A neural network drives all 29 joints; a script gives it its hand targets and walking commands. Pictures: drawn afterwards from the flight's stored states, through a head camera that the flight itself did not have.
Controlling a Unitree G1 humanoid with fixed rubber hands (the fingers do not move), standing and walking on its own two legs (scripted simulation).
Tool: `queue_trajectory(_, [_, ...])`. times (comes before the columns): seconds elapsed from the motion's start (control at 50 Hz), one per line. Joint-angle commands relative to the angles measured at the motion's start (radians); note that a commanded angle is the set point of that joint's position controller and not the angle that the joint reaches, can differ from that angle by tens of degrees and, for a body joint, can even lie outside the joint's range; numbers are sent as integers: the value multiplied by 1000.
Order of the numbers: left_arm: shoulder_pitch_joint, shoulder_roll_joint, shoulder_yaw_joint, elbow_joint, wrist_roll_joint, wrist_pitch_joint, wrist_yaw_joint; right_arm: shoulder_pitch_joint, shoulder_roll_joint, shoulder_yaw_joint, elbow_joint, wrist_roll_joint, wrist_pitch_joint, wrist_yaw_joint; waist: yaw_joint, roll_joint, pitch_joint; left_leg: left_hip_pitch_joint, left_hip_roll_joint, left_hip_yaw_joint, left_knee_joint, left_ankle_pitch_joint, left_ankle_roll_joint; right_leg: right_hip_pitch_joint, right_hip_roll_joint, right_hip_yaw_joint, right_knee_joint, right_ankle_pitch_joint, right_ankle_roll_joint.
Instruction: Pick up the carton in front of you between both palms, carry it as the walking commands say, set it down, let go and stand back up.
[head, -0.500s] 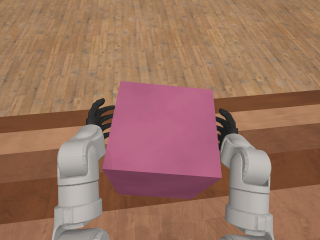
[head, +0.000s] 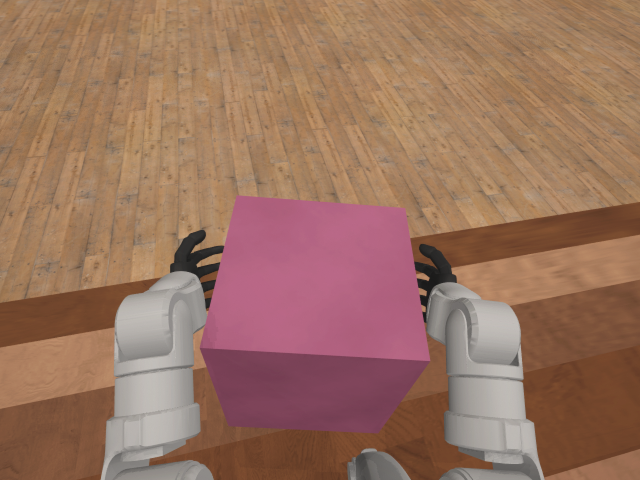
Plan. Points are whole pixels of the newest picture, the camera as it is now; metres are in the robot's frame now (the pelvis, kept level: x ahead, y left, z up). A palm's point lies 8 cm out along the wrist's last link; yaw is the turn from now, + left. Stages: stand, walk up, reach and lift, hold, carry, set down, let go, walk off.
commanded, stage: carry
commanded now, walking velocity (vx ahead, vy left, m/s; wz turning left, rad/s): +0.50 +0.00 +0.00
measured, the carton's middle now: (312, 322) +0.33 -0.01 +0.01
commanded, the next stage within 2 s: none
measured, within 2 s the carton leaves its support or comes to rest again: neither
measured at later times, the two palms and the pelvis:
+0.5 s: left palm (226, 180) +0.63 +0.14 +0.00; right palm (386, 176) +0.65 -0.16 -0.01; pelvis +0.32 -0.05 -0.11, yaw +1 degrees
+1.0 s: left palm (270, 127) +0.98 +0.07 -0.12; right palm (382, 140) +0.95 -0.22 -0.13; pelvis +0.64 -0.04 -0.21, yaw +0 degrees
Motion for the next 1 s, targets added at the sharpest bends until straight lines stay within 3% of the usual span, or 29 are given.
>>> queue_trajectory(0.0, [-580, -940, -682, -94, -234, -88, -130, -753, 1057, 754, -177, 368, -132, 143, -22, 76, -551, 618, 341, -451, -129, 686, 47, -198, -25, 23, -86, 129, -28])
queue_trajectory(0.04, [-522, -938, -711, -94, -215, -112, -131, -675, 1048, 763, -171, 347, -159, 148, -54, 95, -568, 728, 285, -404, -67, 807, 7, -273, 0, -15, -91, 162, -39])
queue_trajectory(0.1, [-482, -896, -739, -119, -204, -134, -134, -560, 1003, 764, -138, 310, -179, 151, -118, 97, -482, 765, 189, -353, -9, 746, -33, -343, 43, -86, -314, 300, -36])
queue_trajectory(0.18, [-425, -824, -734, -163, -186, -146, -131, -560, 962, 817, -205, 338, -195, 160, -124, 104, -390, 498, 109, -246, 27, 589, -37, 60, 111, -185, -754, 634, -47])
queue_trajectory(0.22, [-407, -750, -706, -190, -160, -139, -118, -609, 919, 832, -255, 364, -190, 156, -40, 130, -393, 351, 143, -211, 189, 535, -57, 325, 97, -184, -789, 676, -58])
queue_trajectory(0.26, [-340, -654, -648, -165, -114, -111, -97, -599, 860, 821, -251, 360, -166, 138, 147, 71, -474, 124, 149, -109, 515, 662, -116, 695, 42, -137, -753, 627, -110])
queue_trajectory(0.28, [-287, -631, -628, -145, -102, -99, -87, -620, 815, 786, -268, 339, -154, 128, 225, -113, -463, -109, 76, -61, 838, 162, -148, 850, -33, -43, -731, 697, -163])
queue_trajectory(0.3, [-253, -578, -610, -103, -107, -78, -77, -540, 771, 724, -191, 306, -127, 110, 183, -204, -475, -379, -10, -114, 940, -293, -154, 1040, -186, 200, -613, 966, -206])
queue_trajectory(0.34, [-377, -578, -652, -134, -181, -60, -62, -514, 690, 629, -166, 250, -95, 68, 138, -126, -506, -458, 59, -216, 891, -194, -126, 978, -319, 472, -625, 514, -294])
queue_trajectory(0.38, [-501, -688, -718, -163, -293, -56, -81, -524, 683, 573, -186, 207, -80, 43, 80, -31, -429, -429, 130, -213, 687, -120, -130, 734, -284, 423, -675, 254, -279])
queue_trajectory(0.4, [-549, -728, -746, -185, -336, -59, -93, -554, 697, 561, -181, 202, -82, 38, 68, 45, -403, -365, 124, -200, 593, -62, -141, 621, -254, 445, -731, 240, -207])
queue_trajectory(0.46, [-660, -812, -765, -222, -404, -70, -116, -548, 774, 561, -158, 185, -95, 47, 102, 0, -407, -308, 126, -186, 477, 33, -156, 542, -220, 431, -742, 437, -206])
queue_trajectory(0.48, [-667, -831, -767, -201, -409, -75, -123, -581, 798, 579, -178, 187, -109, 53, 130, -15, -434, -346, 137, -186, 445, 143, -151, 622, -193, 383, -683, 464, -189])
queue_trajectory(0.52, [-645, -882, -770, -130, -411, -86, -138, -584, 809, 579, -164, 166, -129, 60, 129, 4, -465, -395, 157, -177, 413, 306, -130, 670, -154, 309, -599, 477, -175])
queue_trajectory(0.56, [-646, -899, -778, -101, -407, -104, -146, -588, 816, 588, -145, 149, -145, 61, 125, 18, -411, -352, 118, -115, 258, 409, -122, 610, -41, 202, -564, 506, -118])
queue_trajectory(0.62, [-588, -903, -758, -63, -385, -122, -152, -575, 822, 627, -147, 146, -155, 68, 161, -17, -374, -309, 101, -62, 41, 500, -114, 629, -24, 194, -501, 511, -95])
queue_trajectory(0.66, [-541, -889, -746, -61, -381, -125, -153, -563, 823, 654, -170, 164, -155, 71, 182, -87, -389, -243, 55, -14, -147, 588, -108, 680, 26, 111, -423, 540, -84])
queue_trajectory(0.7, [-506, -872, -742, -76, -366, -128, -147, -599, 817, 670, -229, 190, -155, 73, 180, -75, -407, -82, 21, 39, -256, 663, -108, 647, 31, 66, -302, 536, -95])
queue_trajectory(0.72, [-482, -835, -731, -76, -354, -127, -140, -565, 796, 663, -205, 190, -145, 72, 155, -81, -422, 28, 11, 52, -265, 686, -99, 607, 18, 42, -227, 598, -85])
queue_trajectory(0.74, [-445, -821, -721, -73, -339, -121, -134, -538, 780, 666, -220, 186, -139, 70, 72, -61, -470, 211, 33, 39, -245, 718, -70, 508, -6, -3, -88, 666, -58])
queue_trajectory(0.76, [-459, -796, -715, -64, -328, -113, -126, -505, 756, 651, -186, 172, -131, 67, -43, 46, -480, 433, 92, -13, -272, 696, -5, 301, 17, -54, 177, 618, -10])
queue_trajectory(0.78, [-489, -788, -714, -79, -309, -108, -120, -473, 731, 637, -163, 164, -128, 65, -112, 243, -467, 687, 287, -236, -199, 1001, 104, -25, 107, -95, 478, -140, 37])
queue_trajectory(0.8, [-472, -770, -714, -63, -290, -96, -113, -419, 710, 611, -126, 150, -124, 61, -75, 224, -530, 871, 401, -545, -79, 1165, 178, -298, 158, -27, 548, -362, 35])
queue_trajectory(0.82, [-450, -742, -669, -45, -250, -93, -106, -505, 743, 636, -146, 172, -119, 58, -84, 93, -557, 887, 437, -678, -127, 833, 200, -365, 109, 36, 483, -307, 24])
queue_trajectory(0.84, [-420, -729, -604, -69, -225, -94, -99, -569, 800, 704, -178, 237, -120, 65, -76, -49, -551, 836, 435, -642, -126, 652, 206, -344, 48, 78, 374, -244, 5])
queue_trajectory(0.86, [-394, -709, -564, -77, -194, -95, -90, -642, 847, 759, -237, 313, -128, 81, -46, -82, -542, 707, 419, -600, -138, 495, 190, -281, 14, 81, 276, -203, -12])
queue_trajectory(0.9, [-401, -703, -545, -61, -155, -98, -92, -749, 906, 819, -251, 377, -142, 100, -11, -44, -448, 413, 364, -547, -175, 417, 139, -149, -8, 71, -6, -100, -4])
queue_trajectory(0.94, [-409, -704, -552, -58, -128, -114, -101, -728, 938, 815, -194, 404, -155, 113, -30, 45, -406, 331, 348, -534, -174, 502, 158, -100, -11, 20, -178, 69, -7])
queue_trajectory(0.98, [-422, -742, -583, -93, -129, -137, -112, -729, 985, 812, -189, 402, -176, 127, -34, 78, -420, 224, 287, -397, -134, 541, 127, 79, 12, -39, -303, 228, -16])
